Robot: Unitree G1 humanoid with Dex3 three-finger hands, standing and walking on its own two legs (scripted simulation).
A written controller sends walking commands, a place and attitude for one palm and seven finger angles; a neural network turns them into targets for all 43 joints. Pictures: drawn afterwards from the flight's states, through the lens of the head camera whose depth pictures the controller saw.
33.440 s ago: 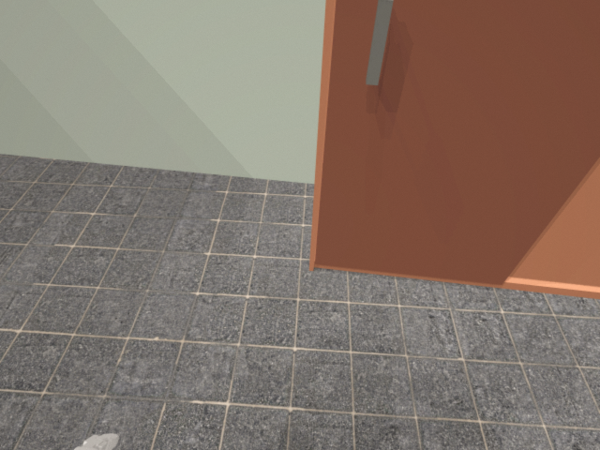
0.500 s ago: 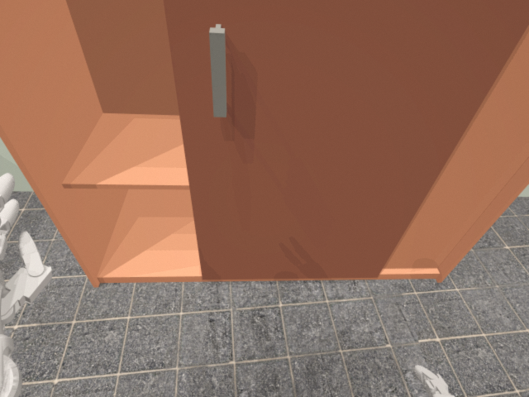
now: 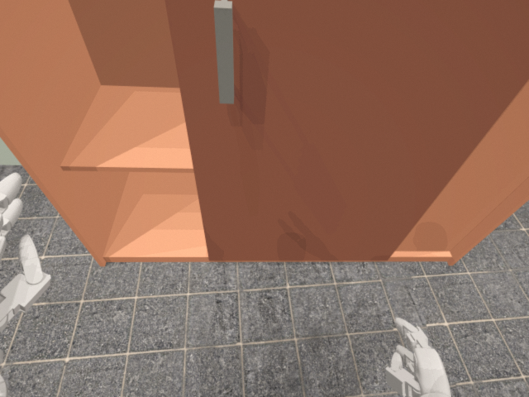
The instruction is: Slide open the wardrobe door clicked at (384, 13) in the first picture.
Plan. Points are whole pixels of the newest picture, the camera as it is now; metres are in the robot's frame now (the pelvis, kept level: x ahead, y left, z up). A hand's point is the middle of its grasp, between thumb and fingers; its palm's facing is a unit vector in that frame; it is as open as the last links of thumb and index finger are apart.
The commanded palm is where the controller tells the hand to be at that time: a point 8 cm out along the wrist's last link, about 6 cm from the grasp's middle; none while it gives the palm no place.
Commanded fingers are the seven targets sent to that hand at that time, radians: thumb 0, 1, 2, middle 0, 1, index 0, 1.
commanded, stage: stop stepping back and stand still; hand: left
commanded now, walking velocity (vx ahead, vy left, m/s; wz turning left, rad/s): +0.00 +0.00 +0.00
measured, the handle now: (225, 51) +0.65 +0.13 +0.17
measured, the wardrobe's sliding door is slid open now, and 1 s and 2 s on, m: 0.42 0.42 0.42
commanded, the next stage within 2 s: let the arm hang, fingers relaxed in 0.84 s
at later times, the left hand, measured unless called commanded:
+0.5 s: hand out of the picture +0.18 +0.29 +0.15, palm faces +0.45 -0.80 -0.39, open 7.4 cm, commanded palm +0.12 +0.33 +0.18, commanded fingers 0.00 0.90 0.90 -0.20 -0.30 -0.20 -0.30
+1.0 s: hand (15, 301) +0.20 +0.30 +0.10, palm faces +0.34 -0.82 -0.46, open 7.4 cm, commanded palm none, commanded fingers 0.00 0.90 0.90 -0.20 -0.30 -0.20 -0.30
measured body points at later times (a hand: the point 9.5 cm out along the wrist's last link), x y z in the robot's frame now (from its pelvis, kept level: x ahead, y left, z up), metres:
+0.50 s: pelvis -0.02 +0.03 +0.00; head -0.01 +0.04 +0.45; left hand +0.16 +0.33 +0.17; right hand +0.15 -0.20 -0.08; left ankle -0.04 +0.11 -0.74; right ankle +0.01 -0.10 -0.74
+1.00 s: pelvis -0.02 +0.04 +0.00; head -0.01 +0.04 +0.45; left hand +0.17 +0.35 +0.13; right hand +0.15 -0.20 -0.09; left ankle -0.04 +0.11 -0.74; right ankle +0.01 -0.10 -0.74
